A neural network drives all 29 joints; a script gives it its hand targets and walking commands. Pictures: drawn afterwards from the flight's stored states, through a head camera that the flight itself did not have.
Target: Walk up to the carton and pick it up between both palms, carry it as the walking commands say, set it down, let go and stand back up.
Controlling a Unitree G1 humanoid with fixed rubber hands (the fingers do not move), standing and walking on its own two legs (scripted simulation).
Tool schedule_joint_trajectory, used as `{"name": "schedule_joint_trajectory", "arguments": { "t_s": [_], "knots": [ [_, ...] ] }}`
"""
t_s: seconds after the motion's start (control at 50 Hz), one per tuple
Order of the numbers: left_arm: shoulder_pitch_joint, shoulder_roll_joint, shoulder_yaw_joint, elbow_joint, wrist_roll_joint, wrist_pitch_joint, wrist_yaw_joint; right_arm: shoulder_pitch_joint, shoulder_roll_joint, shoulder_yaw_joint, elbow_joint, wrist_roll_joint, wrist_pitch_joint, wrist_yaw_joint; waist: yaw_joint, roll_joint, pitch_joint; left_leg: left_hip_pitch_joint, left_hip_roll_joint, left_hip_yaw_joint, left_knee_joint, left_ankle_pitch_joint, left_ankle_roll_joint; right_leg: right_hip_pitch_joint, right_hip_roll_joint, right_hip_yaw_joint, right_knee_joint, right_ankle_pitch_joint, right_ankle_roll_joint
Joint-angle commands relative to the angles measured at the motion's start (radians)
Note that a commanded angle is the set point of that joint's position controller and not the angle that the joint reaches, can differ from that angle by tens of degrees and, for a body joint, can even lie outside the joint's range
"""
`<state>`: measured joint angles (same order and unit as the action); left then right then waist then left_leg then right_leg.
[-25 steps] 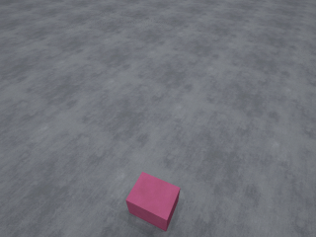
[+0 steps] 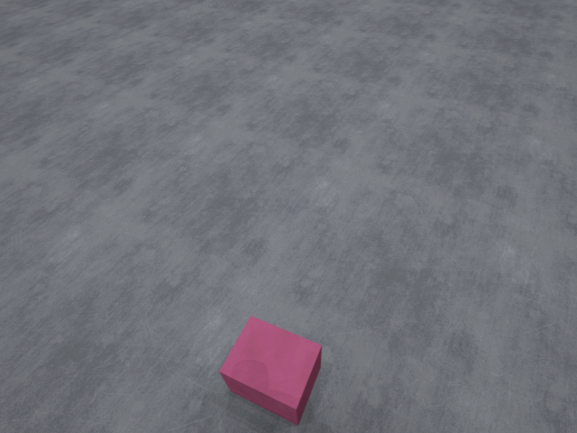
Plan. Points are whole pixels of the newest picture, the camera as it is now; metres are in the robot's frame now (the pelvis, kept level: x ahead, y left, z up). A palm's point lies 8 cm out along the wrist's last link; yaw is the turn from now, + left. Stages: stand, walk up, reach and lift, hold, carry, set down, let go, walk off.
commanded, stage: walk up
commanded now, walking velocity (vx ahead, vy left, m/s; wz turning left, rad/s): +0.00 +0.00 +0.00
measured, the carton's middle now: (273, 369) +0.46 +0.11 -0.68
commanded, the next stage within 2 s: none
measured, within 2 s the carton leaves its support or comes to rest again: neither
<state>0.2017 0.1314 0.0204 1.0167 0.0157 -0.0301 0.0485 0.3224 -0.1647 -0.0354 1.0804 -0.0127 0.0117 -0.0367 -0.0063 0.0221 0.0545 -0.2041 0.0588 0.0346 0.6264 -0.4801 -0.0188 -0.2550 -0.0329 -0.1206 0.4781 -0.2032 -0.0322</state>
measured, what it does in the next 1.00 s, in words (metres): steps on the spot: left foot, then left foot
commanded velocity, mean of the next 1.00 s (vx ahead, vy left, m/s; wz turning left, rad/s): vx -0.03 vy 0.05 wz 0.00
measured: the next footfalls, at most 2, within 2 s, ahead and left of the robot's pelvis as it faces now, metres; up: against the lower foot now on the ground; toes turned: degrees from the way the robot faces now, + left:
left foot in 0.04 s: +0.03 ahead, +0.13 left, +0.00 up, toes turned +4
left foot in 0.86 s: -0.01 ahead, +0.21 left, +0.00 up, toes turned +3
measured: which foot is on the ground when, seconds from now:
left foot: up 0.00-0.02, down 0.04-0.68, up 0.70-0.84, down 0.86-1.00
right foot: down 0.00-0.86, up 0.88-1.00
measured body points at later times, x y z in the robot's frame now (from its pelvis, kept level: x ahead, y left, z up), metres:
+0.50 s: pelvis +0.01 +0.04 +0.00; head +0.03 +0.05 +0.45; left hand +0.05 +0.29 -0.16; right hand +0.00 -0.19 -0.15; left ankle -0.01 +0.13 -0.74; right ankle +0.03 -0.10 -0.74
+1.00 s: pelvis -0.02 +0.09 +0.00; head +0.00 +0.12 +0.45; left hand +0.03 +0.34 -0.16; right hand -0.05 -0.13 -0.14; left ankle -0.05 +0.20 -0.74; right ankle -0.02 -0.05 -0.70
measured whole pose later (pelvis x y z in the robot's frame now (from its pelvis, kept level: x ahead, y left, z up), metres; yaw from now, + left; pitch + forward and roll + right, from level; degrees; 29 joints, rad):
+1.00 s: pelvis -0.02 +0.09 +0.00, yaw -1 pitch +1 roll -1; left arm 0.21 0.21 0.06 1.03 0.02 0.06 0.01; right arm 0.39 -0.13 -0.03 1.02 -0.03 -0.02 -0.02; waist -0.03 -0.03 0.02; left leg -0.19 0.04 0.05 0.48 -0.30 0.01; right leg -0.40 -0.03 0.00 0.80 -0.40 -0.01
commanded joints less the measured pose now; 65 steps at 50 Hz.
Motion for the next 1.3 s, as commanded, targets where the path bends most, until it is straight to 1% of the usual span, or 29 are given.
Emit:
{"name": "schedule_joint_trajectory", "arguments": {
  "t_s": [0.0,0.04,0.08,0.18,0.2,0.24,0.32,0.4,0.46,0.54,0.58,0.64,0.66,0.7,0.74,0.76,0.78,0.8,0.82,0.84,0.88,0.94,0.98,1.04,1.08,1.12,1.14,1.18,1.28],
  "knots": [
    [0.031,0.096,0.020,-0.004,-0.010,0.016,-0.022,0.146,0.008,0.012,0.028,-0.009,0.002,-0.008,-0.028,-0.047,-0.003,0.156,0.058,-0.045,-0.267,0.434,0.012,-0.094,-0.110,0.140,-0.136,0.151,-0.020],
    [0.044,0.088,0.010,-0.008,-0.009,0.021,-0.031,0.093,-0.093,-0.003,-0.003,-0.012,-0.005,-0.009,0.006,-0.012,0.012,0.055,0.099,-0.064,-0.304,0.376,0.018,-0.055,-0.092,0.122,-0.145,-0.034,0.018],
    [0.027,0.121,0.016,-0.038,0.006,0.033,-0.021,0.062,-0.093,-0.013,0.013,-0.015,0.014,-0.003,0.035,0.095,0.092,-0.097,0.013,0.013,-0.260,0.188,0.005,0.002,-0.157,0.178,-0.185,-0.114,0.008],
    [0.110,0.218,0.054,-0.015,0.007,0.024,-0.002,0.058,-0.051,-0.026,-0.025,-0.005,0.007,-0.002,0.045,-0.111,0.051,-0.093,-0.004,0.021,-0.121,0.195,0.011,0.018,-0.267,0.337,-0.254,-0.088,-0.068],
    [0.091,0.173,0.043,-0.007,0.004,0.023,-0.001,0.091,-0.037,-0.019,-0.030,-0.005,0.001,0.002,0.021,-0.175,0.018,-0.031,0.015,0.001,-0.154,0.200,0.014,-0.014,-0.257,0.287,-0.255,-0.114,-0.059],
    [0.046,0.137,0.037,-0.018,0.010,0.025,-0.009,0.103,-0.048,-0.018,-0.027,-0.004,-0.014,0.004,0.010,-0.172,-0.017,0.053,0.039,-0.018,-0.254,0.314,0.025,-0.048,-0.173,0.197,-0.220,-0.109,-0.003],
    [0.054,0.098,0.017,-0.018,-0.006,0.021,-0.011,0.075,-0.097,-0.022,-0.047,-0.005,-0.031,0.000,0.009,0.002,-0.083,0.058,0.120,-0.097,-0.317,0.485,0.076,0.009,-0.086,0.057,-0.034,0.056,0.044],
    [0.060,0.118,0.027,-0.019,-0.007,0.037,-0.010,0.037,-0.091,-0.019,-0.076,-0.011,-0.037,-0.006,0.020,0.086,-0.085,0.077,0.185,-0.118,-0.297,0.737,0.130,-0.034,-0.061,0.042,0.053,-0.055,0.048],
    [0.076,0.115,0.021,-0.017,0.002,0.041,-0.015,0.039,-0.066,-0.012,-0.054,-0.001,-0.026,-0.011,0.044,0.112,-0.044,-0.043,0.095,-0.054,-0.338,0.448,0.084,0.076,-0.093,0.059,-0.042,0.053,0.045],
    [0.089,0.208,0.055,-0.031,-0.008,0.037,0.009,0.073,-0.161,-0.066,-0.060,0.002,0.007,-0.006,0.033,0.061,0.002,-0.020,0.044,0.025,-0.190,0.609,0.063,0.014,-0.164,0.085,0.049,0.344,0.025],
    [0.133,0.197,0.052,-0.017,-0.005,0.043,0.022,0.074,-0.138,-0.074,-0.085,-0.003,0.016,-0.004,0.031,-0.051,-0.006,-0.036,0.037,0.041,-0.134,0.542,0.053,0.019,-0.211,0.115,0.031,0.397,0.004],
    [0.159,0.252,0.077,-0.004,0.014,0.060,0.035,0.045,-0.089,-0.073,-0.120,-0.022,0.042,0.019,0.079,-0.354,-0.031,-0.155,-0.062,0.046,0.253,-0.016,0.002,-0.001,-0.438,0.392,-0.196,0.245,-0.159],
    [0.131,0.265,0.085,-0.012,0.019,0.063,0.036,0.043,-0.082,-0.065,-0.133,-0.026,0.049,0.030,0.072,-0.374,-0.018,-0.190,-0.029,-0.005,0.369,-0.062,0.009,-0.038,-0.458,0.421,-0.245,0.052,-0.184],
    [0.020,0.258,0.089,-0.038,0.033,0.061,0.028,0.035,-0.060,-0.059,-0.147,-0.023,0.042,0.044,0.020,-0.329,0.025,-0.089,0.005,-0.041,0.328,-0.009,0.001,-0.226,-0.365,0.347,-0.325,-0.260,-0.126],
    [-0.133,0.194,0.058,-0.063,0.016,0.051,0.011,0.150,0.006,-0.032,-0.098,-0.001,0.023,0.047,-0.073,-0.268,0.002,0.088,-0.006,-0.039,0.077,0.043,0.010,-0.306,-0.179,0.147,-0.278,-0.170,-0.043],
    [-0.139,0.182,0.064,-0.057,0.004,0.064,0.013,0.193,-0.008,-0.030,-0.085,-0.011,0.002,0.045,-0.108,-0.178,-0.026,0.122,-0.031,0.024,-0.086,0.174,0.008,-0.282,-0.109,0.074,-0.156,-0.219,-0.027],
    [-0.148,0.169,0.067,-0.074,0.004,0.072,0.006,0.226,-0.029,-0.032,-0.057,-0.019,-0.011,0.037,-0.124,0.007,-0.002,0.094,-0.025,0.037,-0.225,0.221,-0.011,-0.248,-0.069,0.048,0.007,-0.234,-0.012],
    [-0.088,0.143,0.061,-0.076,0.006,0.074,-0.014,0.222,-0.041,-0.020,-0.044,-0.026,-0.024,0.022,-0.099,0.161,0.000,0.069,0.036,-0.038,-0.343,0.196,-0.018,-0.224,-0.040,0.039,0.132,-0.237,0.005],
    [0.013,0.092,0.051,-0.057,0.010,0.072,-0.024,0.211,-0.136,-0.024,-0.065,-0.031,-0.033,0.010,-0.057,0.337,-0.024,0.058,0.205,-0.284,-0.412,0.267,0.030,-0.278,0.024,0.060,0.285,-0.361,0.031],
    [0.089,0.100,0.041,-0.026,0.019,0.078,-0.033,0.099,-0.171,-0.015,-0.114,-0.016,-0.035,0.003,0.014,0.270,-0.010,-0.047,0.279,-0.330,-0.446,0.282,0.069,-0.232,0.015,0.131,0.331,-0.337,0.024],
    [0.072,0.145,0.047,-0.029,-0.001,0.085,-0.032,-0.035,-0.190,-0.033,-0.156,-0.029,-0.046,0.018,0.025,0.248,-0.010,-0.145,0.251,-0.255,-0.419,0.314,0.134,-0.134,0.011,0.174,0.392,-0.254,0.019],
    [0.051,0.140,0.062,-0.004,0.007,0.080,-0.035,-0.067,-0.114,0.002,-0.140,-0.012,-0.062,0.007,0.066,0.096,-0.007,-0.067,0.168,-0.125,-0.347,0.640,0.122,-0.084,0.006,0.128,0.361,-0.175,0.011],
    [0.078,0.102,0.048,0.018,-0.001,0.076,-0.021,-0.016,-0.103,0.002,-0.114,-0.010,-0.071,0.002,0.051,0.100,-0.055,0.041,0.171,-0.077,-0.274,0.828,0.136,-0.053,0.006,0.095,0.255,-0.182,0.023],
    [0.044,0.083,0.032,-0.004,-0.003,0.059,-0.006,0.078,-0.078,0.005,-0.055,-0.010,-0.059,-0.010,0.013,0.104,-0.058,0.113,0.161,-0.104,-0.226,0.807,0.130,0.007,-0.003,0.101,-0.037,-0.099,0.017],
    [0.114,0.103,0.032,0.019,-0.006,0.035,0.004,0.088,-0.072,0.001,-0.050,0.002,-0.046,-0.010,0.018,0.046,-0.089,0.090,0.137,-0.096,-0.176,0.720,0.088,0.177,-0.073,0.152,-0.191,0.234,0.016],
    [0.143,0.146,0.032,0.018,0.007,0.013,0.009,0.131,-0.040,0.010,-0.052,0.029,-0.041,-0.009,-0.029,-0.116,-0.152,-0.042,0.091,-0.077,-0.154,0.374,0.049,0.359,-0.208,0.262,-0.116,0.622,-0.021],
    [0.101,0.110,0.021,0.042,0.002,0.018,0.004,0.115,0.000,0.019,-0.039,0.036,-0.039,-0.004,-0.047,-0.161,-0.074,0.019,0.052,-0.037,-0.271,0.329,0.039,0.218,-0.172,0.185,-0.106,0.591,-0.039],
    [0.099,0.048,0.014,0.050,-0.005,0.023,-0.012,0.041,-0.054,0.007,-0.038,0.001,-0.031,0.000,-0.001,-0.157,0.010,0.124,0.064,-0.048,-0.289,0.408,0.032,0.056,-0.078,0.154,-0.160,0.255,0.003],
    [0.116,0.116,0.037,0.052,-0.017,0.031,-0.004,0.053,-0.051,-0.001,-0.029,-0.018,-0.021,0.011,-0.016,-0.084,0.107,0.031,0.042,-0.023,-0.264,0.114,0.038,0.000,-0.043,0.148,-0.180,-0.252,-0.004]
  ]
}}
